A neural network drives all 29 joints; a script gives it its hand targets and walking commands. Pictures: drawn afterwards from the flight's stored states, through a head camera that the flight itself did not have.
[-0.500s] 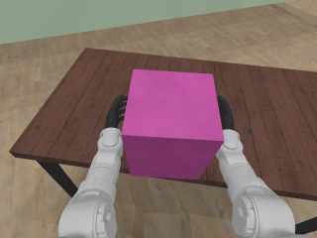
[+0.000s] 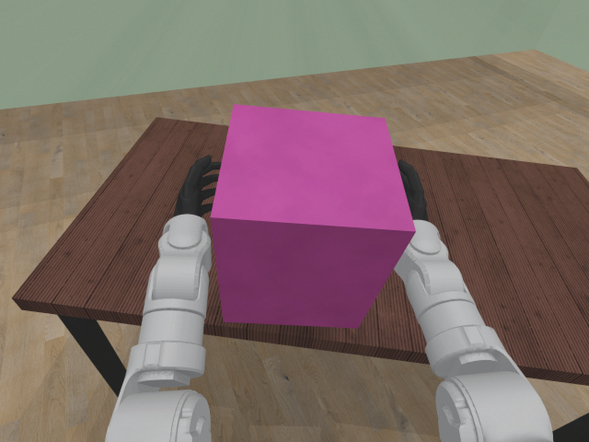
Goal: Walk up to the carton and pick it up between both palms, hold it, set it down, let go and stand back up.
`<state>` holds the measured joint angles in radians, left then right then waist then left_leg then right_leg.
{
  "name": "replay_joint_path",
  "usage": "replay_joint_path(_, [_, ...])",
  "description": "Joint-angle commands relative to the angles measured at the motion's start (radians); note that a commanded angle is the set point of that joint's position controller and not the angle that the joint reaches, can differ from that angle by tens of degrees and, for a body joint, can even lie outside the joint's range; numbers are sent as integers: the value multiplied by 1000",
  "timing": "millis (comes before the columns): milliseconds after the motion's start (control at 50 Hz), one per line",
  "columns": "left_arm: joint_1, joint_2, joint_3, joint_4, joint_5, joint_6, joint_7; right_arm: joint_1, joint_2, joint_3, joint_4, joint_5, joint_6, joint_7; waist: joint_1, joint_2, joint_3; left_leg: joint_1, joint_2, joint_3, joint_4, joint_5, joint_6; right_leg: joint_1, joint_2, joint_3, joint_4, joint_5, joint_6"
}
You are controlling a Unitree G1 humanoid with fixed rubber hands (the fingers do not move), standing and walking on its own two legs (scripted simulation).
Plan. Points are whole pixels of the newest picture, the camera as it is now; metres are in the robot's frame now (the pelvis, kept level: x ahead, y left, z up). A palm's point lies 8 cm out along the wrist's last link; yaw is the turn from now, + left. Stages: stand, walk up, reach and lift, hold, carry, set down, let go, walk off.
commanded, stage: reach and lift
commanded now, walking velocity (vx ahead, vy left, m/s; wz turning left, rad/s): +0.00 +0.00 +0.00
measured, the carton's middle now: (300, 224) +0.38 -0.01 +0.11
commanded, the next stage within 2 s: hold in 1.28 s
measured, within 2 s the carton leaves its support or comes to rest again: neither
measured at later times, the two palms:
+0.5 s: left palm (185, 208) +0.36 +0.14 +0.17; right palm (414, 216) +0.35 -0.16 +0.16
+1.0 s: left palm (178, 198) +0.36 +0.15 +0.18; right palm (412, 206) +0.35 -0.16 +0.17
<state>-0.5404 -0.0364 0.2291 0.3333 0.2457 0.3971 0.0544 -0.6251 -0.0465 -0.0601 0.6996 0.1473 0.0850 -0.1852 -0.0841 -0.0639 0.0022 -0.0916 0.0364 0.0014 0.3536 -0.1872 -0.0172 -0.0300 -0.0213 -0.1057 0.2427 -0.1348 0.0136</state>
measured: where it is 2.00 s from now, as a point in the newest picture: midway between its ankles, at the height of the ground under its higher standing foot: outside the picture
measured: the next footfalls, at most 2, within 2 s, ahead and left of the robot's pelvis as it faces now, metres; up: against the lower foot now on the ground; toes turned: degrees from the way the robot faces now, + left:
none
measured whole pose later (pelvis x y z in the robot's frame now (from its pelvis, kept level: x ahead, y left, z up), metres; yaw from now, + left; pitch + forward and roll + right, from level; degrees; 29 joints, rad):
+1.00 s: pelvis -0.01 +0.00 +0.00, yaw +0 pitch -8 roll -1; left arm -0.60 -0.03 0.30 0.16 0.32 0.64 -0.05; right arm -0.68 -0.02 -0.05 0.59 0.15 0.25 -0.22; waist -0.09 -0.06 0.05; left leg -0.02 0.04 0.00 0.34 -0.18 -0.02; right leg 0.03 -0.02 -0.10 0.26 -0.14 0.01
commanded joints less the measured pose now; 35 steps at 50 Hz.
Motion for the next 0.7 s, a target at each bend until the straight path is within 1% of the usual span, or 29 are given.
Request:
replay_joint_path(0, [-574,-610,-452,-144,-58,27,-166,-653,543,313,-315,6,-25,124,-6,86,-320,201,-57,-14,-24,286,-45,35,73,2,-2,119,8])
replay_joint_path(160, [-574,-583,-451,-204,-61,83,-178,-700,549,336,-411,15,-17,121,1,71,-364,231,-64,1,-15,316,-35,62,76,-4,4,151,15])
replay_joint_path(240, [-582,-564,-449,-217,-65,105,-183,-703,558,341,-426,10,2,113,-1,62,-356,207,-68,8,-25,271,-23,73,71,-1,5,142,22])
replay_joint_path(340, [-601,-541,-423,-209,-60,130,-197,-710,569,326,-416,-3,29,104,-5,56,-333,163,-74,19,-46,195,-6,93,61,4,7,121,31])
replay_joint_path(400, [-610,-530,-406,-203,-55,140,-206,-718,575,321,-411,-5,40,99,-7,56,-333,148,-78,24,-51,179,0,113,58,5,11,132,37])
replay_joint_path(580, [-607,-511,-386,-219,-47,158,-226,-723,580,351,-430,22,61,79,-11,58,-353,163,-85,23,-36,251,-4,168,63,2,28,234,49])
replay_joint_path(680, [-612,-513,-391,-233,-50,169,-227,-728,572,363,-442,40,72,74,-13,61,-340,180,-82,19,-29,279,-13,159,70,-2,27,233,46])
